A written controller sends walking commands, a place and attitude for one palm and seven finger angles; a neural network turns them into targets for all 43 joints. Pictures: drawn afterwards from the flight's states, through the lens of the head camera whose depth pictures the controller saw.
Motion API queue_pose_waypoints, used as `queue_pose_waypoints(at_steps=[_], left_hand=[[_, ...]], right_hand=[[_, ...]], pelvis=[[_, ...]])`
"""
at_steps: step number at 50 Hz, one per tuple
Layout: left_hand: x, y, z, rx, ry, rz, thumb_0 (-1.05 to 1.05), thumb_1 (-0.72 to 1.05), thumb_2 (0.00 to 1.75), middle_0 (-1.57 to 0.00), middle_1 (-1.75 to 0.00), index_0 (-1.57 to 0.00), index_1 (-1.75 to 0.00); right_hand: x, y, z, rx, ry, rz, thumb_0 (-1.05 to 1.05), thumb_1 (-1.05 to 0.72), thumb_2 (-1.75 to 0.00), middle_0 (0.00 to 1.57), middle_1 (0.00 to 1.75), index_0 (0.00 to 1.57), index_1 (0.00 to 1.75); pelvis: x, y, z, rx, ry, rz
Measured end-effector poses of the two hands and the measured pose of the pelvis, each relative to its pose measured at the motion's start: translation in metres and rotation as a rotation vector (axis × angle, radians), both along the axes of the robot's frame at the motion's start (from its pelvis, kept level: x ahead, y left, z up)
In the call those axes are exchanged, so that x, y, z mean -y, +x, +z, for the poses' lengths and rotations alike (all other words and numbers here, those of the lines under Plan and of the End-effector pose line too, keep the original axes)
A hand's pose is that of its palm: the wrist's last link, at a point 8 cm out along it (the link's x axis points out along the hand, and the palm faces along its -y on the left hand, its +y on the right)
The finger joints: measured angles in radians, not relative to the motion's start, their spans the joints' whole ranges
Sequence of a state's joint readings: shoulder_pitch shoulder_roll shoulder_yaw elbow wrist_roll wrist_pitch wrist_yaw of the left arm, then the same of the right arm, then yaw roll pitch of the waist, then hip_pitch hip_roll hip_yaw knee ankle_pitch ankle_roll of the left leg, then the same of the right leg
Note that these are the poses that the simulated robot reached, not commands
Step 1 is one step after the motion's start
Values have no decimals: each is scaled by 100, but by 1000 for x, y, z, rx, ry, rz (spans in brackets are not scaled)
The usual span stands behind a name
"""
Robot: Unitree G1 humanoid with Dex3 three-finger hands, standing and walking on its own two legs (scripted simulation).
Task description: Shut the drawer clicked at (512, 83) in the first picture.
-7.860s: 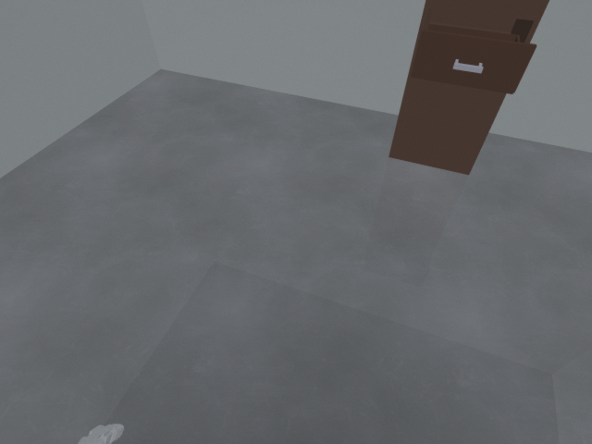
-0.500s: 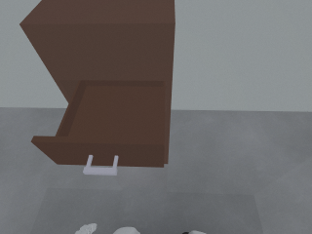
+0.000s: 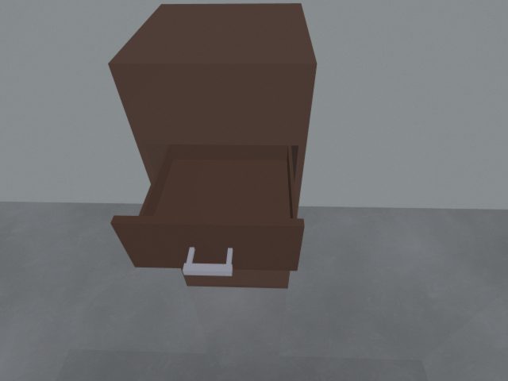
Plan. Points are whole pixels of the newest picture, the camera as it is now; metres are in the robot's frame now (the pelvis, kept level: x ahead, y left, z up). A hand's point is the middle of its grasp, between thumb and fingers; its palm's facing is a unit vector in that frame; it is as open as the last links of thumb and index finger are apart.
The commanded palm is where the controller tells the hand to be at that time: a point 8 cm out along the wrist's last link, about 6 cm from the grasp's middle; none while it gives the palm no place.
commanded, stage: come to a stop and stand still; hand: left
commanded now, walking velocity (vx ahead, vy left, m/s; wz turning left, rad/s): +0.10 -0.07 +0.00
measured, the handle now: (209, 261) +0.37 +0.13 -0.09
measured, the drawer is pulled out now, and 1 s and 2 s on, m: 0.26 0.26 0.26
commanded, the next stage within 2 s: look again from close up in 0.28 s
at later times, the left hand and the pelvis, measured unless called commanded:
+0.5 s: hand out of the picture +0.05 +0.17 -0.17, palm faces +0.03 -0.98 -0.19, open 7.3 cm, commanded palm none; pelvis +0.02 +0.00 +0.01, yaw +0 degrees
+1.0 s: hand out of the picture +0.04 +0.17 -0.16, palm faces +0.03 -0.98 -0.20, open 7.4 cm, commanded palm none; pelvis +0.04 +0.00 +0.01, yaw +0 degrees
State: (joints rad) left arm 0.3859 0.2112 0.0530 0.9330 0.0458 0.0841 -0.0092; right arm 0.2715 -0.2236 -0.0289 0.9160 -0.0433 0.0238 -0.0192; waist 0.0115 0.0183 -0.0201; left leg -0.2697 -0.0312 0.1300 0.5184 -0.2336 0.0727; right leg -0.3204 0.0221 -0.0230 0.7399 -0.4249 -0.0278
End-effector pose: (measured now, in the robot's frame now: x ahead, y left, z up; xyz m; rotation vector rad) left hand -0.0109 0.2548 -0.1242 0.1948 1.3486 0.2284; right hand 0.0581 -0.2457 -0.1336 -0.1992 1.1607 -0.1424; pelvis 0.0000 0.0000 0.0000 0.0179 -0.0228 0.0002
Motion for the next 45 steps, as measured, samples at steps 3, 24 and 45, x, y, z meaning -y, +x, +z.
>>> queue_pose_waypoints(at_steps=[3, 24, 45], left_hand=[[8, -12, 1, -28, -5, -1, 0, 90, 90, -19, -30, -20, -30], [37, 48, -15, 71, -86, -40, 1, 93, 90, -20, -30, -20, -30], [37, 47, -7, -8, -75, -18, 1, 91, 90, -19, -30, -20, -30]], right_hand=[[10, -25, -6, -69, -2, -29, 0, -90, -90, 21, 30, 20, 30], [-28, -55, -3, -181, 58, -82, 0, -91, -90, 20, 30, 20, 30], [-22, -6, -2, -169, 46, -39, 0, -91, -90, 20, 30, 20, 30]], pelvis=[[4, -4, 0, -11, 0, -4], [6, 20, 5, 12, -11, -7], [1, 40, 11, -4, -7, 6]])
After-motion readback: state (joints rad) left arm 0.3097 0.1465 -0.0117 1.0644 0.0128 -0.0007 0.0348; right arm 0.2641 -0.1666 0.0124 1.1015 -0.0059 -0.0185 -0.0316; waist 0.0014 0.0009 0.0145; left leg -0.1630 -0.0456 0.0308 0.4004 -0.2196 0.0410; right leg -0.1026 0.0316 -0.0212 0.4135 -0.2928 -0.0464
